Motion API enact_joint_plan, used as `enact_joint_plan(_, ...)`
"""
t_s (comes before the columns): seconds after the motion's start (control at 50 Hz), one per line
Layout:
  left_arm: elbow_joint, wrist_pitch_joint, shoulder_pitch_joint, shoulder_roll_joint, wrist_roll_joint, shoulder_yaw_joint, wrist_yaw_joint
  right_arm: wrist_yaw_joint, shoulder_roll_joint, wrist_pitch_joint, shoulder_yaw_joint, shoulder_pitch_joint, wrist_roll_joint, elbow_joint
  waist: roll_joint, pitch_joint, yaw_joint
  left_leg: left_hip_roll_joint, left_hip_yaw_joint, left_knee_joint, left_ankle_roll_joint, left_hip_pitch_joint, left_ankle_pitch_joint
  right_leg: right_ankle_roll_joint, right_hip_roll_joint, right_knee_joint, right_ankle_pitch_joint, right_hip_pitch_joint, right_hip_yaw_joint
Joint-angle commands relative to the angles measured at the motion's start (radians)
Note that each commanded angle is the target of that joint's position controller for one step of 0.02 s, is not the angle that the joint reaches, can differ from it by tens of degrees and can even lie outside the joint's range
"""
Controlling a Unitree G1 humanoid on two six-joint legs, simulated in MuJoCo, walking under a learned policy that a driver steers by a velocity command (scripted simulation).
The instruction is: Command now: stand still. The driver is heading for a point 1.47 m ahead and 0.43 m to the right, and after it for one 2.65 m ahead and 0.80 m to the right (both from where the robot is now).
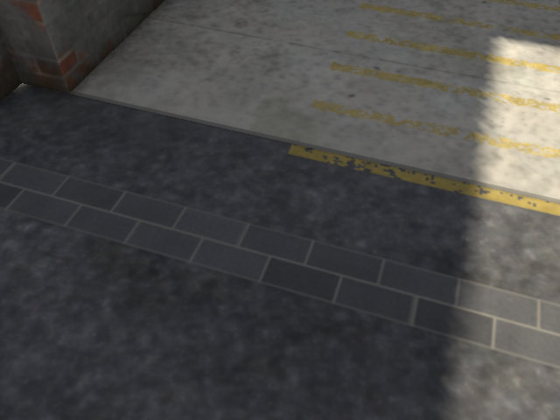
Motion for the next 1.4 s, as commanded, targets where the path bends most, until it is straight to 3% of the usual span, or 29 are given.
enact_joint_plan(0.02, -0.018, -0.006, 0.020, 0.106, 0.000, 0.016, 0.006, -0.004, -0.105, -0.010, -0.019, 0.013, 0.001, -0.016, 0.007, -0.004, -0.001, 0.053, -0.049, -0.100, 0.017, -0.045, 0.183, -0.017, -0.004, -0.058, 0.113, 0.017, 0.006)
enact_joint_plan(0.06, -0.012, -0.006, 0.029, 0.102, 0.000, 0.016, 0.007, -0.004, -0.103, -0.010, -0.017, 0.016, 0.002, -0.001, 0.007, -0.001, -0.002, 0.052, -0.047, -0.102, 0.017, -0.046, 0.179, -0.017, -0.003, -0.059, 0.112, 0.016, 0.005)
enact_joint_plan(0.12, -0.007, -0.005, 0.045, 0.088, -0.013, 0.017, 0.011, -0.010, -0.143, -0.002, -0.031, 0.045, 0.015, 0.022, 0.058, 0.024, -0.020, 0.065, -0.096, -0.156, 0.068, -0.079, -0.339, -0.035, 0.062, 0.049, -0.221, -0.066, -0.070)
enact_joint_plan(0.18, -0.060, -0.040, -0.021, 0.052, -0.017, 0.009, -0.005, -0.007, -0.214, -0.025, -0.057, 0.121, 0.029, 0.040, 0.196, 0.119, -0.066, 0.293, -0.429, -0.330, 0.208, -0.096, -0.590, -0.070, 0.044, 0.319, -0.218, -0.263, -0.034)
enact_joint_plan(0.22, -0.080, -0.068, -0.030, 0.073, -0.036, 0.017, -0.025, -0.004, -0.191, -0.052, -0.054, 0.099, 0.022, 0.031, 0.183, 0.136, -0.053, 0.359, -0.499, -0.343, 0.241, -0.031, -0.475, -0.110, -0.018, 0.440, -0.296, -0.389, 0.044)
enact_joint_plan(0.26, -0.086, -0.091, -0.014, 0.080, -0.041, 0.020, -0.039, -0.001, -0.176, -0.064, -0.052, 0.040, 0.040, 0.012, 0.131, 0.108, -0.021, 0.324, -0.396, -0.312, 0.194, 0.004, -0.330, -0.136, -0.042, 0.305, -0.277, -0.353, 0.051)
enact_joint_plan(0.32, 0.017, -0.097, 0.207, 0.058, -0.023, 0.035, -0.045, 0.007, -0.173, -0.051, -0.050, -0.021, 0.044, 0.003, 0.077, 0.021, 0.077, 0.160, -0.152, -0.151, 0.122, -0.225, -0.179, -0.098, 0.086, 0.039, 0.029, 0.130, -0.090)
enact_joint_plan(0.34, 0.043, -0.092, 0.303, 0.073, -0.018, 0.044, -0.045, 0.010, -0.128, -0.054, -0.036, -0.029, 0.035, -0.002, -0.001, -0.004, 0.110, 0.102, -0.077, 0.023, 0.086, -0.316, -0.104, -0.102, 0.037, 0.000, -0.002, 0.257, 0.001)
enact_joint_plan(0.36, 0.041, -0.089, 0.412, 0.158, -0.019, 0.057, -0.036, 0.017, -0.050, -0.060, -0.014, -0.035, 0.010, -0.021, -0.266, -0.062, 0.126, 0.013, 0.051, 0.416, 0.010, -0.442, -0.179, -0.169, -0.197, -0.145, -0.090, 0.348, 0.346)
enact_joint_plan(0.38, 0.041, -0.105, 0.442, 0.216, -0.006, 0.058, -0.050, 0.015, -0.051, -0.077, -0.020, -0.026, 0.040, -0.048, -0.349, -0.058, 0.106, -0.043, -0.028, 0.623, 0.014, -0.608, -0.295, -0.314, -0.348, -0.303, -0.316, 0.348, 0.735)
enact_joint_plan(0.4, 0.013, -0.121, 0.336, 0.166, -0.006, 0.039, -0.054, 0.016, -0.098, -0.093, -0.027, -0.057, 0.064, -0.053, -0.190, 0.049, 0.064, 0.040, -0.087, 0.743, 0.036, -0.704, -0.226, -0.320, -0.358, -0.316, -0.425, 0.285, 0.721)
enact_joint_plan(0.44, -0.036, -0.133, 0.214, 0.110, -0.006, 0.018, -0.064, 0.023, -0.117, -0.109, -0.033, -0.061, 0.052, -0.034, -0.083, 0.092, 0.019, 0.114, -0.070, 0.726, 0.063, -0.712, -0.013, -0.247, -0.267, -0.317, -0.272, 0.223, 0.492)
enact_joint_plan(0.54, -0.034, -0.114, 0.294, 0.082, 0.003, 0.000, -0.046, 0.039, -0.081, -0.094, -0.038, -0.132, 0.025, -0.039, -0.083, 0.063, 0.023, 0.134, 0.005, 0.514, 0.013, -0.628, 0.166, -0.209, -0.159, -0.323, 0.276, 0.215, 0.190)
enact_joint_plan(0.74, -0.036, -0.092, 0.364, 0.119, -0.015, 0.020, -0.022, 0.081, -0.067, -0.105, -0.010, -0.435, 0.040, -0.156, -0.082, 0.126, 0.043, 0.068, 0.051, 0.058, 0.040, -0.495, 0.319, -0.204, -0.188, -0.332, 0.424, 0.271, 0.064)
enact_joint_plan(0.78, -0.048, -0.084, 0.337, 0.145, -0.012, 0.032, -0.021, 0.084, -0.109, -0.110, -0.027, -0.371, 0.037, -0.148, -0.112, 0.055, -0.013, 0.027, 0.071, 0.048, 0.073, -0.376, 0.255, -0.185, -0.203, -0.222, 0.727, 0.332, 0.051)
enact_joint_plan(0.82, -0.064, -0.066, 0.304, 0.152, -0.003, 0.036, -0.021, 0.072, -0.184, -0.106, -0.069, -0.102, 0.040, -0.071, -0.139, -0.118, -0.151, -0.028, 0.104, 0.044, 0.123, -0.028, 0.236, -0.148, -0.161, 0.092, 0.987, 0.292, 0.012)
enact_joint_plan(0.84, -0.089, -0.066, 0.293, 0.128, 0.007, 0.024, -0.024, 0.061, -0.238, -0.100, -0.087, 0.092, 0.027, -0.025, -0.082, -0.250, -0.218, 0.126, -0.075, 0.089, 0.182, 0.312, 0.200, -0.124, -0.123, 0.382, 0.731, 0.042, 0.006)
enact_joint_plan(0.86, -0.098, -0.086, 0.435, -0.037, -0.001, -0.020, -0.043, 0.062, -0.303, -0.098, -0.099, 0.195, 0.013, 0.003, 0.201, -0.441, -0.136, 0.410, -0.611, -0.024, 0.366, 0.674, -0.066, -0.058, 0.090, 0.794, -0.057, -0.361, 0.032)
enact_joint_plan(0.88, -0.087, -0.119, 0.364, 0.032, -0.032, -0.003, -0.048, 0.060, -0.208, -0.096, -0.072, 0.170, 0.015, 0.008, 0.167, -0.422, -0.170, 0.416, -0.756, -0.176, 0.337, 0.613, -0.145, -0.084, 0.098, 0.941, -0.303, -0.464, 0.189)
enact_joint_plan(0.9, -0.135, -0.134, 0.252, 0.104, -0.064, 0.020, -0.046, 0.057, -0.168, -0.103, -0.058, 0.056, 0.020, -0.005, 0.147, -0.227, -0.143, 0.388, -0.573, -0.201, 0.276, 0.444, -0.094, -0.102, 0.042, 0.970, -0.246, -0.541, 0.169)
enact_joint_plan(0.94, -0.153, -0.129, 0.171, 0.107, -0.052, 0.035, -0.024, 0.064, -0.096, -0.125, -0.036, -0.089, 0.008, -0.020, 0.014, -0.076, -0.066, 0.321, -0.311, -0.262, 0.211, 0.121, 0.111, -0.108, -0.052, 0.856, -0.089, -0.447, 0.135)
enact_joint_plan(0.98, -0.141, -0.092, 0.234, 0.056, -0.044, 0.041, -0.019, 0.069, -0.062, -0.135, -0.028, -0.111, -0.006, 0.002, 0.067, -0.053, -0.007, 0.266, -0.168, -0.315, 0.177, -0.019, 0.145, -0.112, -0.090, 0.782, -0.045, -0.329, 0.146)
enact_joint_plan(1.04, -0.175, -0.059, 0.190, 0.040, -0.040, 0.046, -0.016, 0.055, -0.105, -0.141, -0.037, -0.082, -0.007, 0.031, 0.073, 0.012, 0.010, 0.264, -0.063, -0.378, 0.187, -0.091, 0.183, -0.101, -0.106, 0.708, 0.010, -0.386, 0.143)
enact_joint_plan(1.22, -0.313, -0.075, -0.135, 0.028, -0.022, 0.029, -0.069, 0.008, -0.178, -0.116, -0.046, 0.056, 0.003, 0.054, 0.010, 0.070, -0.085, 0.265, 0.150, -0.364, 0.144, 0.108, 0.338, -0.086, -0.069, 0.257, 0.329, -0.515, 0.032)
enact_joint_plan(1.26, -0.354, -0.075, -0.181, 0.031, -0.011, 0.027, -0.086, 0.000, -0.189, -0.089, -0.048, 0.057, 0.007, 0.052, 0.014, 0.090, -0.085, 0.273, 0.194, -0.259, 0.124, 0.168, 0.590, -0.094, -0.035, 0.185, 0.277, -0.514, -0.020)
enact_joint_plan(1.34, -0.328, -0.083, 0.112, 0.157, -0.015, 0.086, -0.113, -0.023, -0.231, -0.043, -0.058, 0.000, 0.022, 0.005, 0.089, -0.110, 0.074, 0.234, 0.224, 0.193, 0.039, 0.172, 0.950, -0.160, 0.113, 0.067, 0.233, -0.126, -0.090)
enact_joint_plan(1.36, -0.313, -0.083, 0.206, 0.232, -0.009, 0.114, -0.091, -0.018, -0.221, -0.051, -0.052, 0.011, 0.016, -0.012, -0.004, -0.177, 0.121, 0.166, 0.233, 0.461, -0.032, 0.016, 0.664, -0.206, 0.056, -0.014, 0.553, 0.101, 0.017)
enact_joint_plan(1.38, -0.330, -0.071, 0.179, 0.332, 0.009, 0.120, -0.066, 0.002, -0.075, -0.067, -0.013, 0.128, -0.050, -0.041, -0.287, -0.295, -0.012, 0.008, 0.202, 0.845, -0.101, -0.366, -0.420, -0.353, -0.223, 0.160, 1.224, 0.454, 0.369)
enact_joint_plan(1.4, -0.380, -0.073, 0.189, 0.309, 0.032, 0.103, -0.070, 0.019, -0.118, -0.090, -0.008, 0.157, -0.009, -0.042, -0.207, -0.551, 0.023, -0.057, -0.043, 1.051, -0.108, -0.447, -0.495, -0.517, -0.378, 0.074, 1.246, 0.557, 0.668)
